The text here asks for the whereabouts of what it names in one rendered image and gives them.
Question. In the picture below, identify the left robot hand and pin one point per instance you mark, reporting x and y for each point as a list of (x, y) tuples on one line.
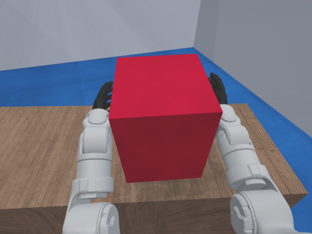
[(102, 97)]

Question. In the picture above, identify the robot right forearm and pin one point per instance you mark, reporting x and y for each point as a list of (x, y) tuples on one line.
[(244, 171)]

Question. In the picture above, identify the pedestal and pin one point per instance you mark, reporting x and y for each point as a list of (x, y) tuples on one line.
[(38, 162)]

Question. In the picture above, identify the left robot upper arm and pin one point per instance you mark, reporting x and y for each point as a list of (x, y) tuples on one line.
[(92, 218)]

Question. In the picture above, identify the robot left forearm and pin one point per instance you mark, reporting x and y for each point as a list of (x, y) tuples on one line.
[(95, 145)]

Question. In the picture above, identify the right robot hand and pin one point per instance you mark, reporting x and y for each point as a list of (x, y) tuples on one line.
[(218, 88)]

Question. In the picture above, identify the right robot upper arm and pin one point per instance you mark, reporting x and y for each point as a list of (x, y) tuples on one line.
[(261, 212)]

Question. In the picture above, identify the carton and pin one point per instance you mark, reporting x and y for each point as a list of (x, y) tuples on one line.
[(164, 116)]

